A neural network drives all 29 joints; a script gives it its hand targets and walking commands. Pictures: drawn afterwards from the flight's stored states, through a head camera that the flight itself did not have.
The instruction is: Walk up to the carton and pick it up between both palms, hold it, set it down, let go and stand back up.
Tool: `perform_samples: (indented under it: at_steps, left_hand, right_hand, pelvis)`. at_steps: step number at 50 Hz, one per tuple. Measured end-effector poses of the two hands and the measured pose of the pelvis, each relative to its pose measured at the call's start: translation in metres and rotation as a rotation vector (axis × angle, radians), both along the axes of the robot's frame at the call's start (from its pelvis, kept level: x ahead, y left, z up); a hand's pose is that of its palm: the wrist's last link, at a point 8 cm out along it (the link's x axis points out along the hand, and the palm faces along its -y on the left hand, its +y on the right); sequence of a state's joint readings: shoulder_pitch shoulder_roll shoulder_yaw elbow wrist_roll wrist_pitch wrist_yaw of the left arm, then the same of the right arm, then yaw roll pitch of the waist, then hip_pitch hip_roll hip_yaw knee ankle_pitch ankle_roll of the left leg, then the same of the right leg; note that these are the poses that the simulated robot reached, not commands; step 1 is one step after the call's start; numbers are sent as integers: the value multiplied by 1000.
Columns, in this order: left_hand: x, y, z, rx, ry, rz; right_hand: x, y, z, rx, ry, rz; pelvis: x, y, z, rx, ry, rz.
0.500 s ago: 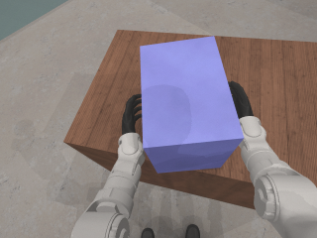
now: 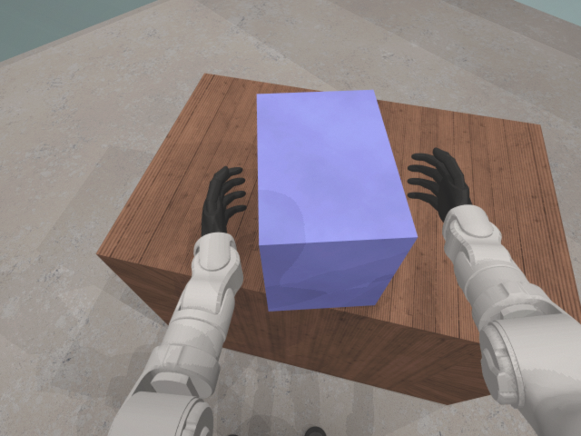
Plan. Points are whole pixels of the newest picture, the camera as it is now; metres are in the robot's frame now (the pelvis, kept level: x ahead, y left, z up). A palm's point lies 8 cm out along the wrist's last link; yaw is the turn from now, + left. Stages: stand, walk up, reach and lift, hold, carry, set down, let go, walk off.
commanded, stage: set down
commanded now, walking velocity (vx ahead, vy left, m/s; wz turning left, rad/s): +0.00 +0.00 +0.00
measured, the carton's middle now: (318, 205) +0.48 -0.01 -0.03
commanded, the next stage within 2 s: none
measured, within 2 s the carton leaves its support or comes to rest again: neither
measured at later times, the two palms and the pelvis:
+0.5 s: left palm (212, 266) +0.33 +0.13 +0.04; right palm (475, 258) +0.37 -0.21 +0.03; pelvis -0.01 +0.00 +0.00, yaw +2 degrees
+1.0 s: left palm (214, 316) +0.28 +0.13 +0.00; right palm (485, 324) +0.29 -0.23 -0.01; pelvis +0.01 -0.01 +0.00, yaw +3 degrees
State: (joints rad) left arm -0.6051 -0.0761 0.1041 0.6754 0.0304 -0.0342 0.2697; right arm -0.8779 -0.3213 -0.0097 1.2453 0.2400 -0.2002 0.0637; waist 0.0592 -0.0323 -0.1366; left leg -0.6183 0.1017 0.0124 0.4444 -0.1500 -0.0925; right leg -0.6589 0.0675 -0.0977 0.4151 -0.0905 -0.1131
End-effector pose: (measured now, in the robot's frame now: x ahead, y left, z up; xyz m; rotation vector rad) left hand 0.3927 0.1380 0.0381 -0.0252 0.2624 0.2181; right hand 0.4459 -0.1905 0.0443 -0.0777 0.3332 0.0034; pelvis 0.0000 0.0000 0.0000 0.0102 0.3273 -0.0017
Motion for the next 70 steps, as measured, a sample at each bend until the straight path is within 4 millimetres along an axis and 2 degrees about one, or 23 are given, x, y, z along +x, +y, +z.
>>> perform_samples:
  at_steps: [9,19,32,37,43,49,53,62,70]
  left_hand:
    - [-24,7,0,41,-9,-10]
    - [-54,0,-5,35,40,-36]
    - [-68,-6,7,53,5,-42]
    - [-78,-8,-7,53,49,-48]
    - [-90,-6,-23,51,61,-33]
    - [-111,-9,-33,45,66,-44]
    - [-125,-6,-39,43,82,-36]
    - [-141,6,-30,51,43,-14]
    - [-146,8,-27,31,29,-6]
  right_hand:
    - [-40,-4,-12,19,-12,18]
    - [-64,-9,-15,14,-24,50]
    - [-95,-33,-14,-6,-9,48]
    - [-110,-39,-25,-15,25,49]
    - [-125,-38,-36,3,1,46]
    - [-149,-36,-54,15,16,47]
    - [-165,-33,-59,23,-1,42]
    - [-192,-41,-54,23,-24,-1]
    - [-203,-45,-41,-9,-12,24]
  pelvis:
    - [-11,4,-2,-1,-60,13]
    - [-16,7,-3,4,-115,27]
    - [-8,-1,-2,16,-222,33]
    - [-4,-5,-1,22,-270,37]
    - [2,-8,-3,23,-287,38]
    - [9,-8,-1,23,-306,48]
    - [12,-7,0,23,-331,46]
    - [17,-3,3,19,-394,35]
    - [20,0,4,16,-436,16]
